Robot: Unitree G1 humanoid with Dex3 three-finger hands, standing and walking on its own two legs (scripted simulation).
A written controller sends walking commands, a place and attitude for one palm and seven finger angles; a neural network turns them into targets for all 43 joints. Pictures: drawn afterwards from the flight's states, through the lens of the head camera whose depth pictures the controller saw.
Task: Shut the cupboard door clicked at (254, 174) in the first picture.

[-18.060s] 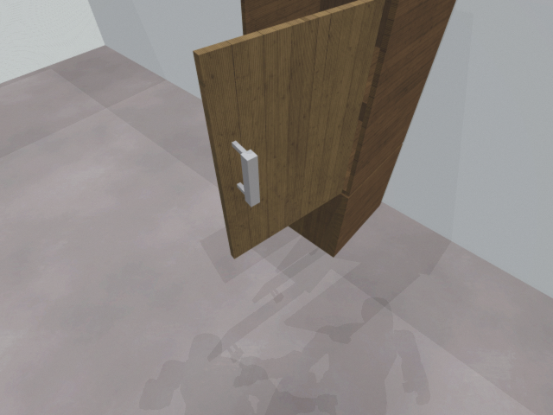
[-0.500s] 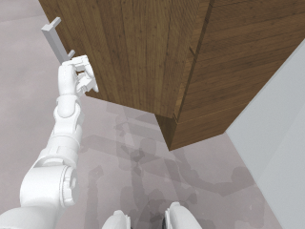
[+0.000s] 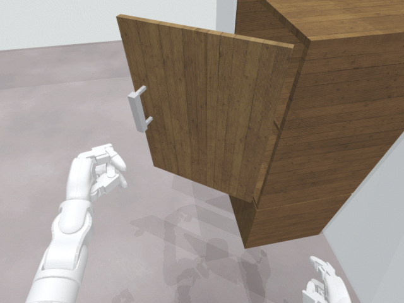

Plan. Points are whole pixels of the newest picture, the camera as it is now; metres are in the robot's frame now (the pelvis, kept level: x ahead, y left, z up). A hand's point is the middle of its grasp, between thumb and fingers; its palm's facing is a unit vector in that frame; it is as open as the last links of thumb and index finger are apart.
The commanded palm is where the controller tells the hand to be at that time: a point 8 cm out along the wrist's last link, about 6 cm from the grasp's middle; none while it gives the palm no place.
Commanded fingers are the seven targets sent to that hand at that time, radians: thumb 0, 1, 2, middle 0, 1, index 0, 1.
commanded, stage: draw the hand back to the body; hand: left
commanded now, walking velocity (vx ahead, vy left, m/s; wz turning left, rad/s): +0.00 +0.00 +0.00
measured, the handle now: (142, 109) +0.65 +0.22 +0.00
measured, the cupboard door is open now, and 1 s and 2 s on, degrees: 55 55 55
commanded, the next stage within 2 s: step back with the hand held close in 0.90 s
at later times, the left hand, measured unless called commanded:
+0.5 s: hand (20, 211) +0.21 +0.28 +0.16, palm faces +0.45 -0.79 -0.41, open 6.0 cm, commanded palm +0.16 +0.31 +0.19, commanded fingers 0.00 0.90 0.90 -0.20 -0.30 -0.20 -0.30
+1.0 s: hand (15, 220) +0.20 +0.27 +0.17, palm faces +0.47 -0.78 -0.41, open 7.5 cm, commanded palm +0.15 +0.30 +0.19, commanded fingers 0.00 0.90 0.90 -0.20 -0.30 -0.20 -0.30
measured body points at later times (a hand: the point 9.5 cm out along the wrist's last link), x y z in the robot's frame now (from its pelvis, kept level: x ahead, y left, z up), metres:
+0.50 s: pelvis +0.02 +0.01 +0.01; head +0.01 -0.02 +0.46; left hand +0.18 +0.32 +0.18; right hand +0.21 -0.20 -0.08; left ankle -0.01 +0.11 -0.73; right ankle +0.01 -0.11 -0.73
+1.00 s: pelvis +0.01 +0.00 +0.01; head -0.01 -0.03 +0.46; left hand +0.16 +0.30 +0.20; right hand +0.20 -0.22 -0.07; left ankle -0.01 +0.11 -0.73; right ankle +0.01 -0.11 -0.73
